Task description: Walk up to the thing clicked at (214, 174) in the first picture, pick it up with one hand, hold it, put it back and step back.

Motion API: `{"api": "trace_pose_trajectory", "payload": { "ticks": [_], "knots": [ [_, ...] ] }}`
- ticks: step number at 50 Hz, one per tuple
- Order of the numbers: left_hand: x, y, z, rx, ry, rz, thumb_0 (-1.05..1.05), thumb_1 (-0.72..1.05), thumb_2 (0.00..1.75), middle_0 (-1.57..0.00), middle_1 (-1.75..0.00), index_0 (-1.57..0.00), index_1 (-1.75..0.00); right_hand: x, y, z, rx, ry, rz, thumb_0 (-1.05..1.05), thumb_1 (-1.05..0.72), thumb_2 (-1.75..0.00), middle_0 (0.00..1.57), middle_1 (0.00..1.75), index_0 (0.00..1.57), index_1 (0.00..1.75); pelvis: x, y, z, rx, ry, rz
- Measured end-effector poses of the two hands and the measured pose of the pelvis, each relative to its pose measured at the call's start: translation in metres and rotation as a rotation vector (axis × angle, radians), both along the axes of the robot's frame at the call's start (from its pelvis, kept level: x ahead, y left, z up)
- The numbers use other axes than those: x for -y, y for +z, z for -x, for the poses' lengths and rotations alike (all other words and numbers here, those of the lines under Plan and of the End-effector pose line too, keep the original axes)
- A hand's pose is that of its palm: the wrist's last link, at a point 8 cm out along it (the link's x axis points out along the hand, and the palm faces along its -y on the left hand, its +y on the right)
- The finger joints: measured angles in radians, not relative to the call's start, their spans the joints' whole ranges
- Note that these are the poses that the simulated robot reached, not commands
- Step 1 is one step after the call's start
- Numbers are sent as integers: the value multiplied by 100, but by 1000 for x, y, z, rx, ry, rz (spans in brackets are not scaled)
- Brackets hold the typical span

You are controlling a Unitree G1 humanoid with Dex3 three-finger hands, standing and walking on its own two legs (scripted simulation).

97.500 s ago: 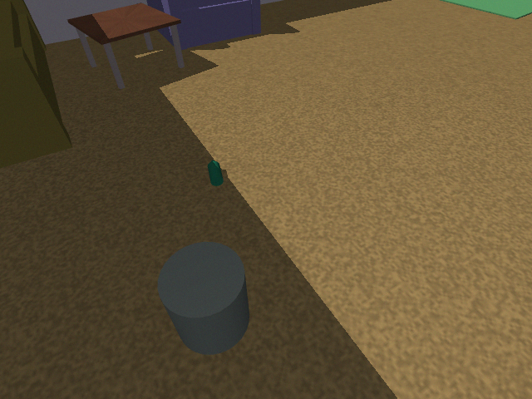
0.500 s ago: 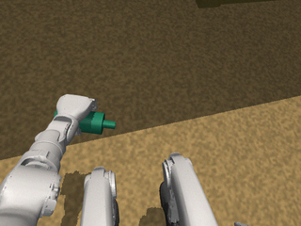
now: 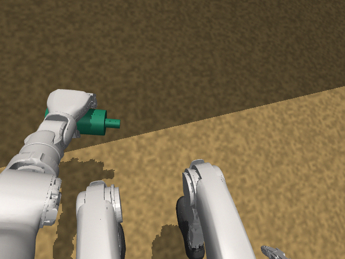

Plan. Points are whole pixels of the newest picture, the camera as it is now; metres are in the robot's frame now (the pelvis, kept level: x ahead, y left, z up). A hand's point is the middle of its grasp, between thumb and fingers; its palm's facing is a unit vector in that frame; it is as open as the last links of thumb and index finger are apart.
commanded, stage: crouch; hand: left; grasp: from above
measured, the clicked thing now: (86, 121) +0.49 +0.15 -0.20
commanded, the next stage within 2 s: lower in 0.72 s
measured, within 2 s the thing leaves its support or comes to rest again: neither
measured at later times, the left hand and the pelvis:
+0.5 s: hand (79, 120) +0.49 +0.17 -0.20, palm faces -0.46 +0.07 -0.89, open 9.9 cm; pelvis -0.01 +0.00 -0.04, yaw -1 degrees
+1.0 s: hand (80, 123) +0.49 +0.17 -0.23, palm faces -0.48 +0.06 -0.88, open 10.0 cm; pelvis +0.00 +0.00 -0.06, yaw -3 degrees
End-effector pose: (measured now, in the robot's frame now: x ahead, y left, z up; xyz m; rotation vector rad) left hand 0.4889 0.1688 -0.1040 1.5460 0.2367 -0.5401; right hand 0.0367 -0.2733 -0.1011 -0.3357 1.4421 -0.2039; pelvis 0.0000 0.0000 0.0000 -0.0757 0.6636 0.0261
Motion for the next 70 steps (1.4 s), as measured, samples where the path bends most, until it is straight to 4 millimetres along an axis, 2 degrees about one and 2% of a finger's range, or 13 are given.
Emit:
{"api": "trace_pose_trajectory", "payload": {
  "ticks": [8, 14, 30, 46, 60, 70],
  "knots": [
    [-2, -20, -2, 6, -17, -4, 2, 5, 52, -67, -56, -68, -53, -2, -14, 22, -51, -9, -2, 0, -92, -90, 20, 30, 20, 30, -2, -18, 3, 10, -3, 6],
    [-1, -30, -4, 11, -14, -2, 2, 5, 53, -67, -57, -67, -55, -5, -23, 29, -63, -7, -10, 0, -93, -90, 20, 30, 20, 30, -2, -29, 5, 21, -4, 10],
    [1, -47, -13, 18, -12, -1, 2, 3, 56, -66, -60, -66, -58, -6, -36, 31, -60, 27, -15, 0, -93, -90, 20, 30, 20, 30, -1, -47, 5, 36, -9, 23],
    [-3, -63, -13, 4, -18, 5, 1, 1, 60, -65, -62, -65, -60, -7, -36, 34, -77, 51, -4, 0, -93, -90, 20, 30, 20, 30, -3, -54, 5, 44, -11, 37],
    [1, -98, -15, -8, -33, 18, 1, 0, 60, -67, -60, -67, -58, -12, -38, 45, -109, 75, -10, 0, -92, -90, 20, 30, 20, 30, -4, -67, 3, 51, -22, 56],
    [0, -111, -19, 16, -20, 7, 1, 1, 58, -66, -60, -66, -58, -19, -43, 48, -121, 78, -40, 0, -92, -90, 20, 30, 20, 30, -4, -73, -1, 47, -28, 63]
  ]
}}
